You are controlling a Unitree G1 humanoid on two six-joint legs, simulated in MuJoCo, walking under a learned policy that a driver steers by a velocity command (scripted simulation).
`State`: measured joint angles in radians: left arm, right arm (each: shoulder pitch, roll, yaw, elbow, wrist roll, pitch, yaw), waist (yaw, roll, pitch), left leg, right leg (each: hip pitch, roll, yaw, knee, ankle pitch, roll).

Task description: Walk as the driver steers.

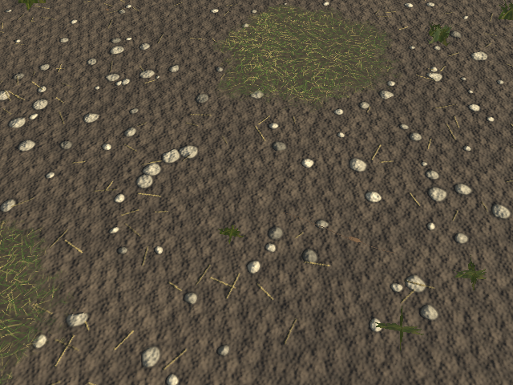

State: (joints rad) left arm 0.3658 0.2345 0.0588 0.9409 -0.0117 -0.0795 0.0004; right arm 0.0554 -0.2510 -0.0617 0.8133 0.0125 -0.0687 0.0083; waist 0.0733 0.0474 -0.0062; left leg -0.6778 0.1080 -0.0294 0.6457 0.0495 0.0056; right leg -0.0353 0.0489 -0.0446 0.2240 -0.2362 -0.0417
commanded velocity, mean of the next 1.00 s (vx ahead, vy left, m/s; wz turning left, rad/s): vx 0.50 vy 0.00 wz -0.31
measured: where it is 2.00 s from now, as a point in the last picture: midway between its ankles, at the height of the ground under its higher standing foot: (403, 214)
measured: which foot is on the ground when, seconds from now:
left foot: up 0.00-0.12, down 0.14-0.70, up 0.72-1.00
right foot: down 0.00-0.16, up 0.18-0.68, down 0.70-1.00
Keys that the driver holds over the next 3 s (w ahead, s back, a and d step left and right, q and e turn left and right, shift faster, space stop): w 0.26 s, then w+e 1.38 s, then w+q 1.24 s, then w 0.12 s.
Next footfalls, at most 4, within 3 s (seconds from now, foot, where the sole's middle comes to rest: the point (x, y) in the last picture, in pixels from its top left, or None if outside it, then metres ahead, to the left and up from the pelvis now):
0.14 left None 0.26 0.15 -0.78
0.70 right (338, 369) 0.54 -0.12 -0.78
1.16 left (301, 257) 0.87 -0.02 -0.78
1.68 right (428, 249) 0.92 -0.40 -0.78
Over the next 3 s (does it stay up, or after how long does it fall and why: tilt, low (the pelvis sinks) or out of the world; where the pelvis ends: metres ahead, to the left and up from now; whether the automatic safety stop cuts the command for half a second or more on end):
stays up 1.47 -0.65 0.00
